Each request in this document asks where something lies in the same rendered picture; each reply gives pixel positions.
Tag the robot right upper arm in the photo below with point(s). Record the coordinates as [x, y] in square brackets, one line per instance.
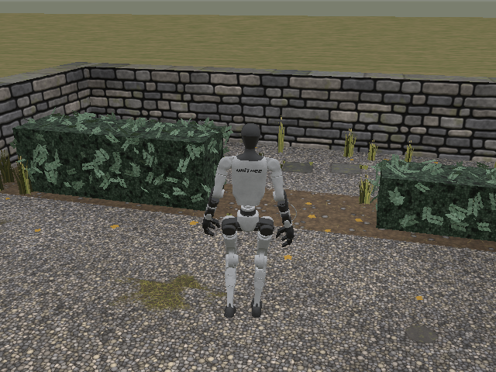
[277, 178]

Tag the robot left foot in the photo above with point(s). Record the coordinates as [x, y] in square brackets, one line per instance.
[229, 311]

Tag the robot left upper arm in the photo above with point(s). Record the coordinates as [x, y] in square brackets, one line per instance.
[220, 177]

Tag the right robot forearm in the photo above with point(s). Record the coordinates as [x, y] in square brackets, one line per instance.
[285, 212]

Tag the robot left hand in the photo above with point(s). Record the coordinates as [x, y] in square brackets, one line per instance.
[209, 223]

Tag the left robot forearm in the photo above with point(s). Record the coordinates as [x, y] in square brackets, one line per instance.
[211, 206]

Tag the robot head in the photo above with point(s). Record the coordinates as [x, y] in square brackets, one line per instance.
[250, 135]

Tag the robot right hand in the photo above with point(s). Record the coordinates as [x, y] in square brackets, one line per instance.
[289, 235]

